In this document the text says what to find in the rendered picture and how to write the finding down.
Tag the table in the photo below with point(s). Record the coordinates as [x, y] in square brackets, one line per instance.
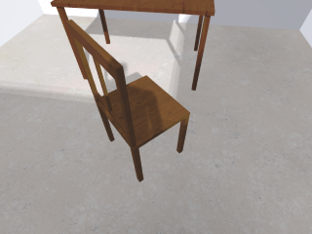
[202, 8]

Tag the chair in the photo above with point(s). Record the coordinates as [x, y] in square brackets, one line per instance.
[139, 111]

